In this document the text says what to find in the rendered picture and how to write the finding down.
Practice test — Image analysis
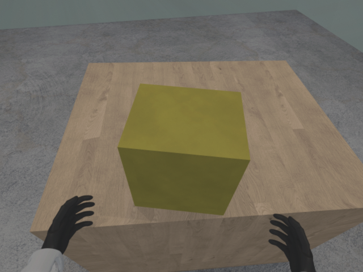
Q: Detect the right robot hand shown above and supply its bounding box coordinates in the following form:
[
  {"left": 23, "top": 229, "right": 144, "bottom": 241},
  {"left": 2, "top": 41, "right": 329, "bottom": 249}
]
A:
[{"left": 268, "top": 214, "right": 316, "bottom": 272}]

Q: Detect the carton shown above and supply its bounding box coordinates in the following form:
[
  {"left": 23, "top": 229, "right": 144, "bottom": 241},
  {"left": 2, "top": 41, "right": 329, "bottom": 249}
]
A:
[{"left": 117, "top": 83, "right": 250, "bottom": 215}]

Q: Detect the robot left forearm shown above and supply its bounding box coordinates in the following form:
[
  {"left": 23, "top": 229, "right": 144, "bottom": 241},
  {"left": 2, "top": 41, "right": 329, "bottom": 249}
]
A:
[{"left": 21, "top": 248, "right": 64, "bottom": 272}]

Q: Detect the left robot hand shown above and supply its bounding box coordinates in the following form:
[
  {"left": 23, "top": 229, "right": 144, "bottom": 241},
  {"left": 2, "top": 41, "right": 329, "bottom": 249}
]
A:
[{"left": 41, "top": 195, "right": 95, "bottom": 254}]

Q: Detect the pedestal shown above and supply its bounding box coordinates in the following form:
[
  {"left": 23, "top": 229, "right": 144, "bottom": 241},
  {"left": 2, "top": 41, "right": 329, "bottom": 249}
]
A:
[{"left": 30, "top": 61, "right": 363, "bottom": 272}]

